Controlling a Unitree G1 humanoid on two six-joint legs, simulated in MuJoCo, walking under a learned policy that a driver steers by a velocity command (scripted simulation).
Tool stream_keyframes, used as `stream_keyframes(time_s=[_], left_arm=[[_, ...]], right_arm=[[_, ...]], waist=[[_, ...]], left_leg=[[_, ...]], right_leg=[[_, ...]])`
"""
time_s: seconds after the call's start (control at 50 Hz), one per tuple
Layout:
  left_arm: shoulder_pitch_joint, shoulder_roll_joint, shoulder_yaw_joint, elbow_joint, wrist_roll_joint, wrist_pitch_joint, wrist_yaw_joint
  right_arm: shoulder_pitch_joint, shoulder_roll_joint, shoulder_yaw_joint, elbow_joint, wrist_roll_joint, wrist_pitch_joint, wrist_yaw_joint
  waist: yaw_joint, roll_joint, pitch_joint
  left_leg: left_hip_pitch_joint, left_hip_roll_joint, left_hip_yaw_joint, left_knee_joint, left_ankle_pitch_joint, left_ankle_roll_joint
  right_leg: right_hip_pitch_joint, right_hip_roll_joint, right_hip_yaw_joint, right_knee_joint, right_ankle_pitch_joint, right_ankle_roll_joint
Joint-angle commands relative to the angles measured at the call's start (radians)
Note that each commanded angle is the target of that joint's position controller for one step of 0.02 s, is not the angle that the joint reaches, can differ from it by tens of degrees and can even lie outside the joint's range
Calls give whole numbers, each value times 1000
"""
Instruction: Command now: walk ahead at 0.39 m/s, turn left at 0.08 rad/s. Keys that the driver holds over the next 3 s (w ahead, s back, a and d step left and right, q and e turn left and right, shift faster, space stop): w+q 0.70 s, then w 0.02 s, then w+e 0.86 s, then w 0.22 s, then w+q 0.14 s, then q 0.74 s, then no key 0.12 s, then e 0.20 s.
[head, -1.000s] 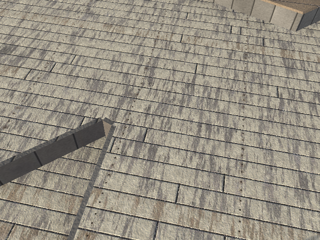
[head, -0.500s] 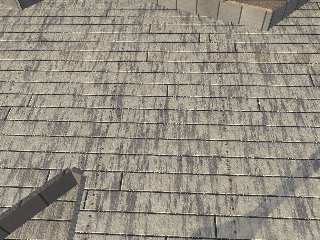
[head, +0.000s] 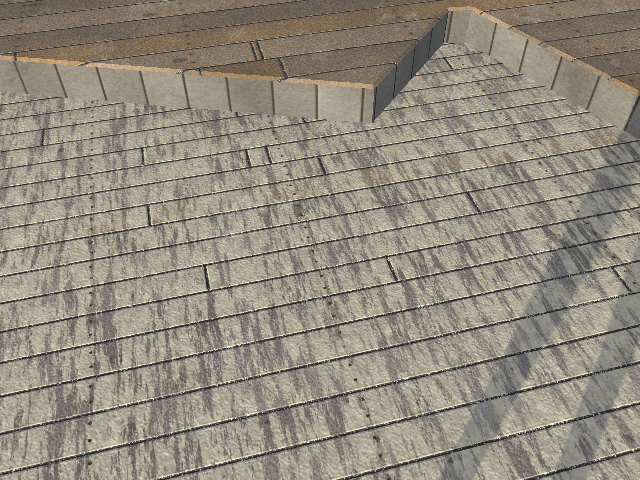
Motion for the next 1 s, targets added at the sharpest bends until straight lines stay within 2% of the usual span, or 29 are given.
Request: stream_keyframes(time_s=[0.02,0.04,0.06,0.08,0.1,0.12,0.18,0.3,0.38,0.42,0.46,0.48,0.5,0.52,0.54,0.56,0.58,0.6,0.62,0.66,0.68,0.74,0.8,0.82,0.9,0.94,0.96,0.98,1.0], left_arm=[[162,81,17,7,0,-36,24],[250,138,27,21,9,-47,40],[264,252,53,11,1,-48,53],[224,258,64,17,9,-51,67],[136,193,47,6,-2,-59,67],[79,146,36,-6,-15,-69,63],[83,101,26,-1,-18,-96,63],[160,102,33,50,-11,-105,52],[200,134,42,77,-11,-100,54],[204,156,45,89,-11,-94,57],[206,190,52,97,-12,-81,60],[200,190,49,91,-16,-76,62],[219,128,30,46,-29,-80,54],[183,75,21,-28,-29,-92,37],[44,143,35,-48,-17,-98,34],[23,116,25,-59,-27,-109,31],[35,108,22,-41,-21,-113,35],[56,101,23,-36,-4,-98,34],[121,98,19,-25,8,-78,31],[111,98,22,-33,18,-49,28],[91,89,20,-41,15,-43,26],[-28,79,17,-80,13,-40,18],[-94,61,12,-83,5,-43,10],[-124,48,5,-101,-1,-47,9],[-225,76,11,-132,-9,-54,0],[-200,88,18,-128,-10,-57,-5],[-163,92,22,-118,-11,-57,-3],[-94,101,29,-97,-12,-57,4],[31,110,38,-58,-10,-62,12]], right_arm=[[-79,-133,-40,-66,14,5,0],[-133,-58,-22,-105,12,-3,2],[-154,28,1,-148,22,-16,5],[-179,-75,-24,-147,-2,-19,1],[-129,-99,-39,-124,4,-19,11],[-79,-109,-46,-96,1,-19,18],[-60,-83,-47,-66,-23,-7,31],[-249,-32,-28,-140,-22,8,59],[-348,-24,-17,-191,-25,11,75],[-334,-32,-21,-197,-26,11,69],[-183,-64,-39,-160,-30,4,51],[-13,-96,-57,-105,-38,-5,38],[113,-202,-90,-83,-47,-7,20],[92,-294,-108,-101,-15,-5,14],[103,-277,-107,-89,2,4,7],[50,-231,-93,-73,5,2,-2],[11,-167,-73,-68,5,-5,-2],[-57,-138,-62,-76,12,-6,-4],[-86,-133,-57,-91,13,-11,-4],[-73,-124,-53,-81,19,-32,1],[-72,-141,-58,-80,15,-36,0],[-18,-138,-54,-59,13,-43,-3],[28,-116,-45,-34,16,-54,-1],[44,-133,-46,-30,11,-60,0],[82,-134,-42,1,-3,-65,-13],[63,-148,-44,10,-9,-63,-23],[48,-155,-44,12,-12,-63,-27],[40,-162,-45,18,-17,-61,-30],[29,-167,-44,22,-22,-56,-31]], waist=[[127,58,41],[172,-83,40],[175,-274,36],[158,-150,144],[85,-121,169],[50,-119,157],[48,-97,102],[96,-103,140],[118,-103,158],[100,-107,134],[22,-112,16],[-58,-74,-89],[-99,63,-220],[-59,249,-324],[-107,73,-255],[-63,40,-122],[-13,-26,-16],[38,-22,3],[69,43,-9],[82,30,14],[84,23,21],[50,38,71],[10,40,62],[0,84,73],[-29,51,111],[-4,45,118],[17,48,102],[47,50,67],[105,35,-2]], left_leg=[[-287,129,-219,-88,-448,108],[-461,48,-155,114,-448,52],[-609,-83,-30,389,-405,17],[-612,-25,-145,503,-301,29],[-582,2,-176,538,-217,29],[-557,9,-166,549,-167,14],[-513,27,-103,649,-68,-24],[-525,68,-49,484,53,-40],[-421,50,45,305,12,18],[-326,2,94,257,-57,62],[-107,-85,128,227,-131,115],[138,-105,98,161,-96,148],[463,120,-223,107,-298,229],[620,384,-802,-59,-239,356],[584,346,-719,-82,-120,337],[449,324,-569,-68,-13,312],[284,259,-451,-67,196,255],[195,191,-372,-98,172,213],[126,189,-351,-121,202,234],[59,152,-314,-140,259,251],[37,136,-305,-161,196,250],[54,122,-288,-206,157,233],[142,104,-227,-214,201,179],[141,140,-234,-205,249,189],[269,183,-196,-213,298,162],[310,207,-165,-188,385,139],[324,210,-140,-136,530,128],[340,204,-113,-41,703,115],[341,181,-74,135,816,98]], right_leg=[[335,35,-53,-242,63,-35],[459,-150,173,-375,-149,-67],[468,-399,520,-536,-466,-128],[295,-438,556,-564,-483,-184],[263,-373,460,-555,-396,-160],[267,-324,352,-559,-269,-123],[285,-256,129,-537,54,-104],[300,-253,-46,-497,315,-113],[329,-275,-116,-447,471,-93],[359,-279,-158,-346,745,-78],[361,-271,-208,-67,1079,-61],[253,-247,-234,167,993,-37],[-57,-197,-235,497,596,3],[-365,8,-123,803,-160,50],[-461,-39,35,845,-82,35],[-472,-91,36,790,7,22],[-400,-129,33,678,49,15],[-335,-142,36,616,56,20],[-273,-145,33,591,51,34],[-259,-137,17,545,49,58],[-266,-135,7,495,80,69],[-344,-138,-9,327,215,88],[-344,-120,-30,181,358,68],[-330,-131,-29,131,371,57],[-336,-100,-44,14,375,2],[-283,-69,-48,-28,304,-32],[-220,-39,-61,-43,254,-51],[-135,1,-79,-53,205,-70],[-2,45,-99,-100,197,-95]])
